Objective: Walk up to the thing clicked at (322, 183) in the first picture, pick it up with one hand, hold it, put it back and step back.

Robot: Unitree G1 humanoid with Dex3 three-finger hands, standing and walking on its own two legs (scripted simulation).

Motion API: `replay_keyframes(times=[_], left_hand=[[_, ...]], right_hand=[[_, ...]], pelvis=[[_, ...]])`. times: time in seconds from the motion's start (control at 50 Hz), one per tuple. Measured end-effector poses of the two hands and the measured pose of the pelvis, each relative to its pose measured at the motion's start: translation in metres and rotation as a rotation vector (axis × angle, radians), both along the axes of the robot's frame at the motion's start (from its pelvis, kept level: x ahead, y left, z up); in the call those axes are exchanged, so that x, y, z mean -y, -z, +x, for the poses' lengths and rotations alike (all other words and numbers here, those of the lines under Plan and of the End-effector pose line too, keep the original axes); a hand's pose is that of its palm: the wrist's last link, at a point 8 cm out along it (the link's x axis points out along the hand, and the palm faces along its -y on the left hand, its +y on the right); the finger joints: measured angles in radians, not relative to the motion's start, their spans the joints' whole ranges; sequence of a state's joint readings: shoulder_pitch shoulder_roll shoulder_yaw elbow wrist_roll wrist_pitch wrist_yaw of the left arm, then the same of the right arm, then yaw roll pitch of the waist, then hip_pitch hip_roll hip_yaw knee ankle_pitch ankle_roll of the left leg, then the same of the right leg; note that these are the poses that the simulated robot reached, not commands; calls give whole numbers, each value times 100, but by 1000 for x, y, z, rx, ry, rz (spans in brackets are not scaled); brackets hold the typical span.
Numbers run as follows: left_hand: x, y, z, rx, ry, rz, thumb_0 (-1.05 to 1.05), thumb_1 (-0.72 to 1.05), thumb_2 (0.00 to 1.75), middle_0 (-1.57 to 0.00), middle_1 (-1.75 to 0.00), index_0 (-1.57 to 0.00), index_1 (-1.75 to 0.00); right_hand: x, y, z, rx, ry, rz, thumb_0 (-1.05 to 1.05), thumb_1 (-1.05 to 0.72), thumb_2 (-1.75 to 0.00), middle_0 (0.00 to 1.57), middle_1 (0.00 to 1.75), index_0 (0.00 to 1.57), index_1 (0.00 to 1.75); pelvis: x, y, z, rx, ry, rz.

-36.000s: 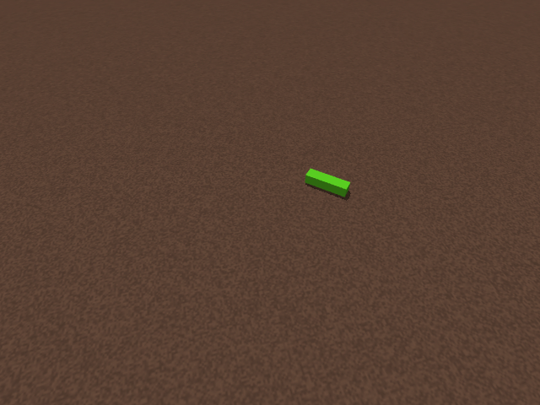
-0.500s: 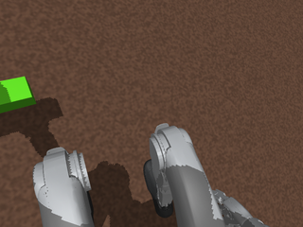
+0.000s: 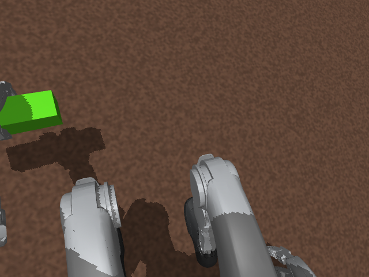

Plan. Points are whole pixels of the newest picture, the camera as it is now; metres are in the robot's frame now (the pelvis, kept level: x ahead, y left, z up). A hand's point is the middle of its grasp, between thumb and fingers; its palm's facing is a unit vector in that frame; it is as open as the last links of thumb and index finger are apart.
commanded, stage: lift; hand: left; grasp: from above
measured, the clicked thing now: out of the picture +0.47 +0.34 -0.17
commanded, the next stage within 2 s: hold in 1.54 s
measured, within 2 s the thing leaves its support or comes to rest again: neither
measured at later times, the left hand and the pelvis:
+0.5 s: hand out of the picture +0.39 +0.33 +0.00, palm faces -0.42 -0.13 -0.90, open 9.1 cm; pelvis +0.00 +0.00 +0.11, yaw +4 degrees
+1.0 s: hand out of the picture +0.33 +0.29 +0.21, palm faces -0.46 -0.16 -0.88, open 9.1 cm; pelvis +0.02 +0.00 +0.29, yaw +6 degrees
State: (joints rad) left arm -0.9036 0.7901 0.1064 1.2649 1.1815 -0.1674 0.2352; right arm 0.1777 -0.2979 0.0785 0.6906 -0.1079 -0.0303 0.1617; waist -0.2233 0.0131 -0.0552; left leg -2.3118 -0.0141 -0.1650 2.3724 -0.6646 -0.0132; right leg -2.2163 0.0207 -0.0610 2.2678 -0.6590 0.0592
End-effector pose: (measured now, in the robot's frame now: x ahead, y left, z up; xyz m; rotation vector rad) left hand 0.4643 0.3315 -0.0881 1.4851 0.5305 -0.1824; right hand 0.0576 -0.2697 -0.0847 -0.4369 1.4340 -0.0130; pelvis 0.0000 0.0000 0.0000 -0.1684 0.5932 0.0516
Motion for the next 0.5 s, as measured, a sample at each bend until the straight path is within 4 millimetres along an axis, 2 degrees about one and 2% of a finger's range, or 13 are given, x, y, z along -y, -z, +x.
replay_keyframes(times=[0.16, 0.28, 0.38, 0.5], left_hand=[[1, -33, -18, -42, 0, -20, -1, 10, 43, -75, -57, -79, -51], [0, -69, -35, -16, 20, -34, -1, 10, 43, -75, -57, -79, -50], [-1, -103, -49, 5, 16, -29, -1, 11, 42, -75, -57, -79, -50], [2, -150, -68, 14, 2, -39, -1, 12, 42, -74, -58, -78, -51]], right_hand=[[-2, -16, 9, 23, 38, 8, 0, -92, -91, 20, 30, 20, 29], [-1, -35, 24, 74, 44, 3, 0, -92, -90, 20, 30, 20, 29], [-4, -57, 43, 140, 43, 3, 0, -91, -90, 20, 30, 20, 29], [-10, -93, 65, 214, 46, 11, 0, -91, -90, 20, 30, 20, 29]], pelvis=[[0, -25, 0, -14, -12, 15], [-1, -47, -1, -14, -21, 25], [-1, -70, -2, -9, -25, 31], [-2, -108, -1, 14, -36, 40]])
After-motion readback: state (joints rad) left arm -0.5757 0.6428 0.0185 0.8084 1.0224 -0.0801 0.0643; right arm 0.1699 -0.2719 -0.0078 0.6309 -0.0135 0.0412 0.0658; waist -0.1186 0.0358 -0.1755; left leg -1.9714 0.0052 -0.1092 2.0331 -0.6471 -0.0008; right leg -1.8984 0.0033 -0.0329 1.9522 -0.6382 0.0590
